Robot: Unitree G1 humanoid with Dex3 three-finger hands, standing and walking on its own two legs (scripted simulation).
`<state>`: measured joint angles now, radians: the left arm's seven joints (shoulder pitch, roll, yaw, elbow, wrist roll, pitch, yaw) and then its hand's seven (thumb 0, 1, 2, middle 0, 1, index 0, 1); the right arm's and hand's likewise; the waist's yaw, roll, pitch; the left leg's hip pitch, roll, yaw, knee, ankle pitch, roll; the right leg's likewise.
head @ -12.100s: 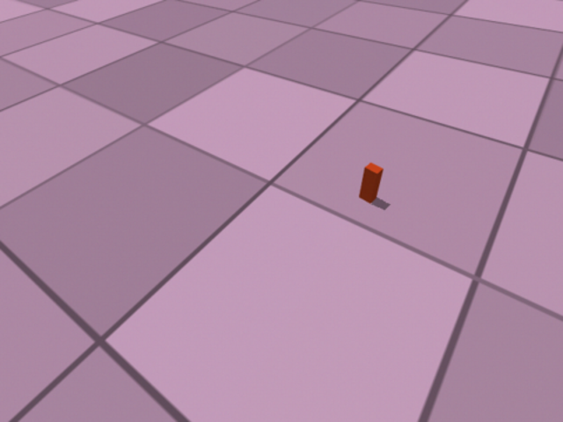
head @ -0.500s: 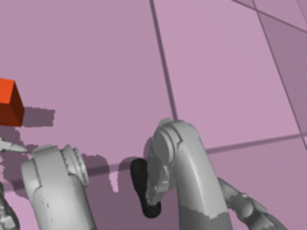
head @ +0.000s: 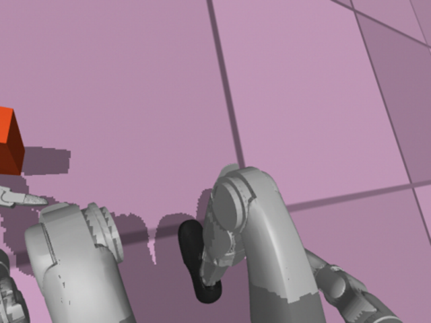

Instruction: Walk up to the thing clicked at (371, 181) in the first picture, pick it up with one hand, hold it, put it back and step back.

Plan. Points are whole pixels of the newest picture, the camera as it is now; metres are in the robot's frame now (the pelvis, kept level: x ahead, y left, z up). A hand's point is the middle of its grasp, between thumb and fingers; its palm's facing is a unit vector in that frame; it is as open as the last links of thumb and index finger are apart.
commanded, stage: rest palm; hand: left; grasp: from the side
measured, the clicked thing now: out of the picture +0.45 +0.27 -0.19
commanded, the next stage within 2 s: close in 0.26 s
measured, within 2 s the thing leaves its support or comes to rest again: leaves its support in 1.68 s
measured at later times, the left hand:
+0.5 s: hand out of the picture +0.43 +0.26 -0.17, palm faces +0.32 -0.95 -0.03, open 15.5 cm
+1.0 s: hand out of the picture +0.44 +0.27 -0.17, palm faces +0.32 -0.95 -0.02, open 11.4 cm
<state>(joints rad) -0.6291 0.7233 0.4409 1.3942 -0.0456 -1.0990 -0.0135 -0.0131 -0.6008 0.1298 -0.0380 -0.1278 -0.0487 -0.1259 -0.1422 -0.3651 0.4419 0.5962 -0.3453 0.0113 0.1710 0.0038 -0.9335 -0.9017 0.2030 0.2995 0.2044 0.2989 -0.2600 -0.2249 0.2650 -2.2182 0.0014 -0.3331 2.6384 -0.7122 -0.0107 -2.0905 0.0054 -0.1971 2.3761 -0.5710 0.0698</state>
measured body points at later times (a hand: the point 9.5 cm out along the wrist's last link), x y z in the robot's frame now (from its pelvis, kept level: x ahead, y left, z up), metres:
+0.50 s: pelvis +0.00 +0.00 +0.00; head +0.24 +0.17 +0.34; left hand +0.41 +0.31 -0.17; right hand +0.16 -0.25 -0.05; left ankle +0.08 +0.12 -0.26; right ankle +0.15 -0.13 -0.25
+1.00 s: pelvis +0.00 +0.00 +0.00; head +0.24 +0.18 +0.33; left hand +0.42 +0.31 -0.17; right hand +0.16 -0.25 -0.04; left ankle +0.08 +0.12 -0.26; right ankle +0.15 -0.13 -0.25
